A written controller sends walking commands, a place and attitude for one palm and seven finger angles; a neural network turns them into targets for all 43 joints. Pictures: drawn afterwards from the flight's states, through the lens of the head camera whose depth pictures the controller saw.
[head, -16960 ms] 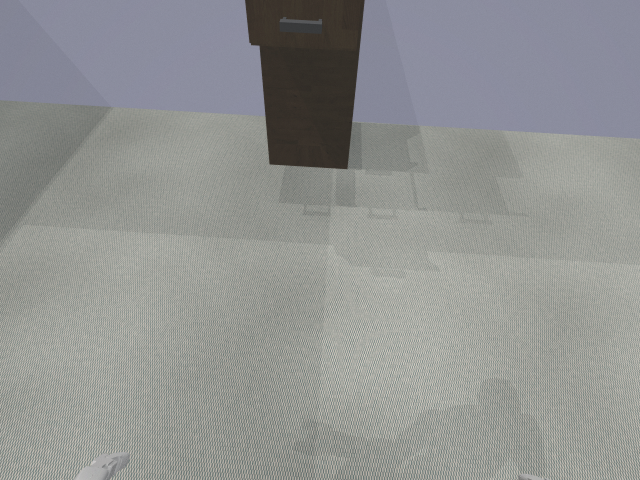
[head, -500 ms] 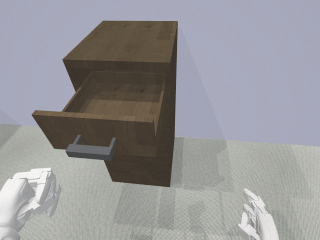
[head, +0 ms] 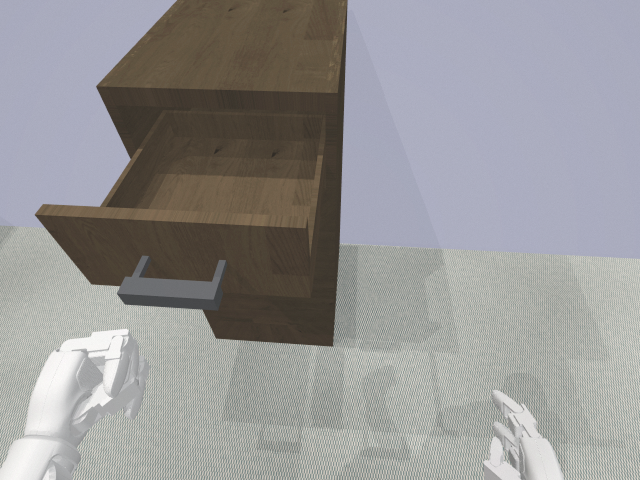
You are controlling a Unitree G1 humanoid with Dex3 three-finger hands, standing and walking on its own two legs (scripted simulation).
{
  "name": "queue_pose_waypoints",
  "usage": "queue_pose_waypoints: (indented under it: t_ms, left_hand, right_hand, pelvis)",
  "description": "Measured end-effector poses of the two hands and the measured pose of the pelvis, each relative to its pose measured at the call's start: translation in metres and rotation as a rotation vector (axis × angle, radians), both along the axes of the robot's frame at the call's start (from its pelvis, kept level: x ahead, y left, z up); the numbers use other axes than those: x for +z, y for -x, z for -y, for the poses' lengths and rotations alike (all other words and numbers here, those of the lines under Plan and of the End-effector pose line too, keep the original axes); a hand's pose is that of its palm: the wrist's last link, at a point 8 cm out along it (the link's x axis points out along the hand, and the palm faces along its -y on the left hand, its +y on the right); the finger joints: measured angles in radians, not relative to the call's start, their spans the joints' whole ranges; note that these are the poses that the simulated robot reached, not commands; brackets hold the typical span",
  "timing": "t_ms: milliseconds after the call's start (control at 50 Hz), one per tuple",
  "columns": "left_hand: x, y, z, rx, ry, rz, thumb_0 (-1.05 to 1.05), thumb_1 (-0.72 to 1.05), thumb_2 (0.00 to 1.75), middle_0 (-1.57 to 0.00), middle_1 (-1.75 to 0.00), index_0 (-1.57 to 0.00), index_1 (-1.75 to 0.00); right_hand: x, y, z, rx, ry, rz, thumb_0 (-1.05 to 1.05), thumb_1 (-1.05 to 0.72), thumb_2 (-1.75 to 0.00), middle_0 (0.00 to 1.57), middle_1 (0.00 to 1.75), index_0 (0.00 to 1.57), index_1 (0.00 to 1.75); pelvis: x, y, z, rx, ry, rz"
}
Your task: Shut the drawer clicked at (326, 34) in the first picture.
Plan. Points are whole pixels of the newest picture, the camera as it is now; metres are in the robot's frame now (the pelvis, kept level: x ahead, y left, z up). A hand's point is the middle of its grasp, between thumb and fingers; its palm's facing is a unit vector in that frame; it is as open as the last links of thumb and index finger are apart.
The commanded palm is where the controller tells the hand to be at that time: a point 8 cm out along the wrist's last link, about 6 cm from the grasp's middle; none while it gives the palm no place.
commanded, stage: bring the fist close to the handle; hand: left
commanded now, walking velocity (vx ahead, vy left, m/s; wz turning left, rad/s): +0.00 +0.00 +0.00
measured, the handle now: (177, 279) +0.36 +0.23 +0.04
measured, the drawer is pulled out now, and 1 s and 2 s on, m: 0.26 0.26 0.16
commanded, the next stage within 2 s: push the drawer shut in 0.78 s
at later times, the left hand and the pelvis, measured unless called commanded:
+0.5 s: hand (168, 360) +0.24 +0.20 +0.04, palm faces +0.01 -1.00 -0.05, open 3.3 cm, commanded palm +0.22 +0.26 +0.05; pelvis -0.01 +0.02 -0.02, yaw +0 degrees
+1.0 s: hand (168, 354) +0.25 +0.21 +0.04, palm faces +0.01 -1.00 -0.06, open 3.3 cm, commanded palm +0.23 +0.26 +0.05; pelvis +0.00 +0.00 -0.02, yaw +1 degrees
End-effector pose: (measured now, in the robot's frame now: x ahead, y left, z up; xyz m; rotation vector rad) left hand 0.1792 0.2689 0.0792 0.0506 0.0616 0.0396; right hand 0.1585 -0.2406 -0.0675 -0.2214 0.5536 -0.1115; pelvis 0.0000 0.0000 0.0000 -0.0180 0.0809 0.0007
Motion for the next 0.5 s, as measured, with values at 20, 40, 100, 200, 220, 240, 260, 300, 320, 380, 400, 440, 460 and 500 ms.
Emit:
queue_pose_waypoints:
  t_ms: [20, 40, 100, 200, 220, 240, 260, 300, 320, 380, 400, 440, 460, 500]
  left_hand:
    - [-0.003, -0.002, 0.000, -0.004, 0.000, 0.000, 0.02, 0.90, 0.90, -1.40, -1.60, -1.40, -1.60]
    - [-0.005, -0.004, 0.000, -0.007, -0.001, 0.002, 0.02, 0.90, 0.90, -1.40, -1.60, -1.40, -1.60]
    - [-0.010, -0.010, -0.001, -0.010, -0.008, 0.014, 0.02, 0.90, 0.90, -1.40, -1.60, -1.40, -1.60]
    - [-0.012, -0.023, 0.004, -0.031, 0.006, 0.049, 0.02, 0.90, 0.90, -1.40, -1.60, -1.40, -1.60]
    - [-0.014, -0.026, 0.007, -0.039, 0.012, 0.050, 0.02, 0.90, 0.90, -1.40, -1.60, -1.40, -1.60]
    - [-0.016, -0.028, 0.009, -0.047, 0.016, 0.047, 0.02, 0.90, 0.90, -1.40, -1.60, -1.40, -1.60]
    - [-0.019, -0.030, 0.011, -0.054, 0.019, 0.040, 0.02, 0.90, 0.90, -1.40, -1.60, -1.40, -1.60]
    - [-0.026, -0.034, 0.014, -0.062, 0.022, 0.022, 0.02, 0.90, 0.90, -1.40, -1.60, -1.40, -1.60]
    - [-0.029, -0.035, 0.016, -0.064, 0.024, 0.013, 0.02, 0.90, 0.90, -1.40, -1.60, -1.40, -1.60]
    - [-0.037, -0.038, 0.017, -0.057, 0.018, 0.000, 0.02, 0.90, 0.90, -1.40, -1.60, -1.40, -1.60]
    - [-0.038, -0.039, 0.016, -0.051, 0.015, 0.002, 0.02, 0.90, 0.90, -1.40, -1.60, -1.40, -1.60]
    - [-0.039, -0.040, 0.014, -0.038, 0.008, 0.014, 0.02, 0.90, 0.90, -1.40, -1.60, -1.40, -1.60]
    - [-0.038, -0.041, 0.014, -0.033, 0.003, 0.024, 0.02, 0.90, 0.90, -1.40, -1.60, -1.40, -1.60]
    - [-0.035, -0.042, 0.013, -0.027, -0.004, 0.046, 0.02, 0.90, 0.90, -1.40, -1.60, -1.40, -1.60]
  right_hand:
    - [-0.001, 0.001, -0.003, 0.004, 0.002, -0.006, 0.01, -0.90, -0.90, 0.21, 0.30, 0.20, 0.30]
    - [-0.002, 0.001, -0.005, 0.008, 0.003, -0.012, 0.01, -0.90, -0.90, 0.21, 0.30, 0.20, 0.30]
    - [-0.005, 0.003, -0.013, 0.020, 0.004, -0.029, 0.01, -0.90, -0.90, 0.21, 0.30, 0.20, 0.30]
    - [-0.011, 0.004, -0.026, 0.034, -0.007, -0.042, 0.01, -0.90, -0.90, 0.21, 0.30, 0.20, 0.30]
    - [-0.012, 0.004, -0.028, 0.035, -0.009, -0.045, 0.01, -0.90, -0.90, 0.21, 0.30, 0.20, 0.30]
    - [-0.014, 0.004, -0.030, 0.035, -0.012, -0.048, 0.01, -0.90, -0.90, 0.21, 0.30, 0.20, 0.30]
    - [-0.015, 0.004, -0.032, 0.035, -0.014, -0.052, 0.01, -0.90, -0.90, 0.21, 0.30, 0.20, 0.30]
    - [-0.017, 0.005, -0.035, 0.034, -0.017, -0.063, 0.01, -0.90, -0.90, 0.21, 0.30, 0.20, 0.30]
    - [-0.018, 0.005, -0.036, 0.033, -0.017, -0.068, 0.01, -0.90, -0.90, 0.21, 0.30, 0.20, 0.30]
    - [-0.021, 0.007, -0.037, 0.032, -0.015, -0.086, 0.01, -0.90, -0.90, 0.21, 0.30, 0.20, 0.30]
    - [-0.023, 0.008, -0.037, 0.031, -0.014, -0.093, 0.01, -0.90, -0.90, 0.21, 0.30, 0.20, 0.30]
    - [-0.026, 0.009, -0.036, 0.030, -0.013, -0.107, 0.01, -0.90, -0.90, 0.21, 0.30, 0.20, 0.30]
    - [-0.027, 0.010, -0.036, 0.030, -0.012, -0.114, 0.01, -0.90, -0.90, 0.21, 0.30, 0.20, 0.30]
    - [-0.030, 0.011, -0.035, 0.028, -0.012, -0.128, 0.01, -0.90, -0.90, 0.21, 0.30, 0.20, 0.30]
  pelvis:
    - [-0.001, 0.001, -0.002, 0.001, 0.001, -0.003]
    - [-0.002, 0.002, -0.003, 0.003, 0.001, -0.007]
    - [-0.004, 0.003, -0.008, 0.005, 0.003, -0.018]
    - [-0.009, 0.004, -0.016, 0.007, 0.009, -0.037]
    - [-0.010, 0.004, -0.018, 0.007, 0.009, -0.041]
    - [-0.011, 0.004, -0.019, 0.006, 0.009, -0.046]
    - [-0.011, 0.004, -0.021, 0.005, 0.009, -0.050]
    - [-0.013, 0.004, -0.022, 0.002, 0.008, -0.058]
    - [-0.014, 0.004, -0.023, 0.001, 0.007, -0.062]
    - [-0.017, 0.004, -0.024, -0.002, 0.007, -0.072]
    - [-0.018, 0.005, -0.025, -0.003, 0.007, -0.076]
    - [-0.020, 0.005, -0.025, -0.003, 0.008, -0.082]
    - [-0.020, 0.005, -0.024, -0.003, 0.009, -0.084]
    - [-0.021, 0.006, -0.024, -0.003, 0.010, -0.088]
